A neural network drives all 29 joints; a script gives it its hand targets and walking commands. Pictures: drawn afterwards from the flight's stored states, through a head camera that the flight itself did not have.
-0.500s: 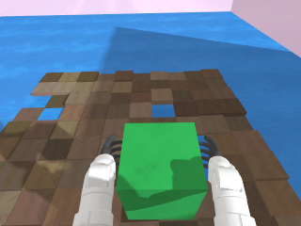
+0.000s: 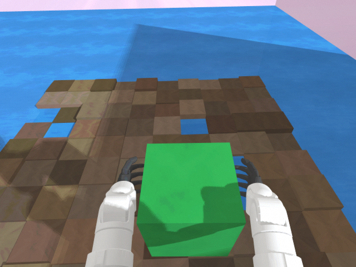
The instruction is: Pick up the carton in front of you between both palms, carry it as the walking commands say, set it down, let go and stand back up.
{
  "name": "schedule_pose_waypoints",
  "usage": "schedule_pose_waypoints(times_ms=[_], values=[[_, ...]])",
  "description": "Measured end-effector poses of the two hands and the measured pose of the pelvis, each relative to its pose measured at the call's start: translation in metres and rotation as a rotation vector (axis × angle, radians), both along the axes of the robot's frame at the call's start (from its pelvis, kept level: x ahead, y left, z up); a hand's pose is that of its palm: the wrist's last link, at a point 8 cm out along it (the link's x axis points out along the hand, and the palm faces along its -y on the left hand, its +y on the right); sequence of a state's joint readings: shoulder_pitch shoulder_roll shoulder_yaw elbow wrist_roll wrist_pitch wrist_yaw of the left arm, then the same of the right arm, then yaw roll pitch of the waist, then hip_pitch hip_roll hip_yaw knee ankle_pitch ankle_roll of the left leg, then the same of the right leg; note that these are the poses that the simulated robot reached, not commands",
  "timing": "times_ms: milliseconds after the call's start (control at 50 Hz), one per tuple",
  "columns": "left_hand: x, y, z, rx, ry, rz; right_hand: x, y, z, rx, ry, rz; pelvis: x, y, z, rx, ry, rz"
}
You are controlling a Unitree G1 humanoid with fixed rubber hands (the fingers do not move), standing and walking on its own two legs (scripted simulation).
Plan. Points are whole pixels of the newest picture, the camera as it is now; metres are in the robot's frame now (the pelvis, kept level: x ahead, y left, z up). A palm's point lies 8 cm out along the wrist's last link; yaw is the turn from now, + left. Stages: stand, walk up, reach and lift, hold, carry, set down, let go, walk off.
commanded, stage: carry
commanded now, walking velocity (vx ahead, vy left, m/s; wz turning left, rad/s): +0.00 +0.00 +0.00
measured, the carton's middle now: (188, 202) +0.31 +0.00 -0.04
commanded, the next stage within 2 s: none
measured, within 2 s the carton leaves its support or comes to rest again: neither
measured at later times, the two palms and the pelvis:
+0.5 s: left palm (129, 188) +0.29 +0.14 +0.05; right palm (258, 191) +0.29 -0.16 +0.04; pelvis +0.00 -0.01 +0.00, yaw +0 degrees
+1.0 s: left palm (131, 184) +0.31 +0.14 +0.05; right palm (257, 185) +0.31 -0.16 +0.04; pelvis +0.01 -0.01 +0.00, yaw +0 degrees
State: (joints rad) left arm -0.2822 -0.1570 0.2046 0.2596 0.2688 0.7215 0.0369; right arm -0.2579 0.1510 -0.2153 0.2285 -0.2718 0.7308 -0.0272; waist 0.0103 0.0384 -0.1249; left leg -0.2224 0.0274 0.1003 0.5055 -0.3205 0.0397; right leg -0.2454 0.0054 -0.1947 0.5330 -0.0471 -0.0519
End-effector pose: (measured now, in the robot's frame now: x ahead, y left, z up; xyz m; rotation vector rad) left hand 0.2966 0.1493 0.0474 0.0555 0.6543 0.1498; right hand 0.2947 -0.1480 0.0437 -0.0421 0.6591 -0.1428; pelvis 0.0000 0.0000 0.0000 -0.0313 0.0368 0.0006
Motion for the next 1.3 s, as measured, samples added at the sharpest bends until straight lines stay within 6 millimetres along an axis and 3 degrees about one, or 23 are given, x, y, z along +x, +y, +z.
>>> schedule_pose_waypoints(times_ms=[460, 920, 1300], values=[[-0.005, -0.009, 0.002, 0.005, 0.000, -0.004, -0.006, -0.008, 0.002, -0.002, 0.001, -0.001, -0.003, -0.008, 0.000, 0.005, -0.015, 0.003], [0.010, -0.010, -0.003, 0.003, 0.002, 0.005, 0.012, -0.010, -0.003, -0.001, 0.004, 0.005, 0.011, -0.012, 0.000, 0.007, 0.005, 0.005], [0.003, -0.021, 0.001, 0.006, -0.001, 0.009, 0.006, -0.021, 0.000, -0.002, 0.001, 0.011, 0.008, -0.024, 0.000, 0.012, -0.013, 0.012]])
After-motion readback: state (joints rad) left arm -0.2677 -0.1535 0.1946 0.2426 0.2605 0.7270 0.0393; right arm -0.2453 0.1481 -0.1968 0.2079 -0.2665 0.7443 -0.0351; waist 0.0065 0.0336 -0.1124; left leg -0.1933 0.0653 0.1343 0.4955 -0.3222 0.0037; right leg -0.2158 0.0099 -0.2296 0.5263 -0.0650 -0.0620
